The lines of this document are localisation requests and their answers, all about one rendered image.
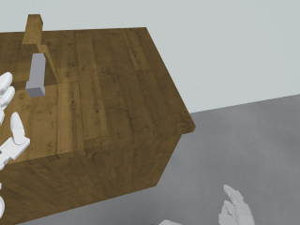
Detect left robot hand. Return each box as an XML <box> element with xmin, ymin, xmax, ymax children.
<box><xmin>0</xmin><ymin>72</ymin><xmax>30</xmax><ymax>171</ymax></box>

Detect right robot hand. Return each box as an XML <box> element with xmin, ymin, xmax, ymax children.
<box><xmin>218</xmin><ymin>185</ymin><xmax>256</xmax><ymax>225</ymax></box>

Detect tap lever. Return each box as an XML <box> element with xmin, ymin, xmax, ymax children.
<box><xmin>25</xmin><ymin>53</ymin><xmax>46</xmax><ymax>98</ymax></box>

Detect counter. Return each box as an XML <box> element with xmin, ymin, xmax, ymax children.
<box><xmin>0</xmin><ymin>14</ymin><xmax>196</xmax><ymax>225</ymax></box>

